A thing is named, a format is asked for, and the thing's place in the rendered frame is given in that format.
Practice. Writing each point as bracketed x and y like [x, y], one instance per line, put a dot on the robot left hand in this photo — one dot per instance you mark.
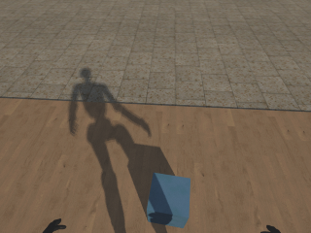
[53, 226]

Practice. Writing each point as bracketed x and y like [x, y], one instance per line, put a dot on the carton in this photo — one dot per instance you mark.
[169, 200]

